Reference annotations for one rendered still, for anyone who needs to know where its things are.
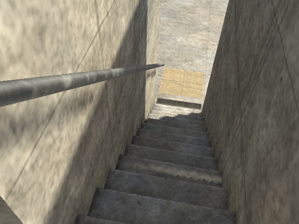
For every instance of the stairs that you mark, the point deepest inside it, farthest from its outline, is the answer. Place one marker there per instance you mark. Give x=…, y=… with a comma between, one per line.
x=167, y=175

